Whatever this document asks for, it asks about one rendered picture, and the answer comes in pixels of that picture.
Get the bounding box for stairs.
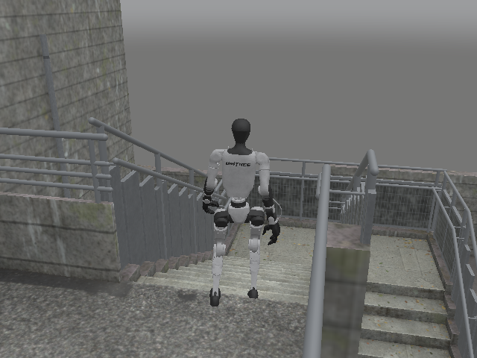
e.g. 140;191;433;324
137;256;312;304
358;282;451;358

